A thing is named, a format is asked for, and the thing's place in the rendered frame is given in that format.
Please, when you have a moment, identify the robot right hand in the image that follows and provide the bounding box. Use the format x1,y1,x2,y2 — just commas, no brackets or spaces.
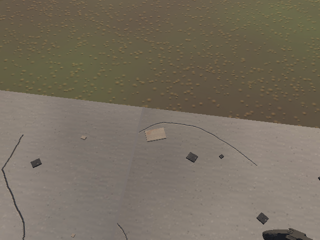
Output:
262,228,313,240

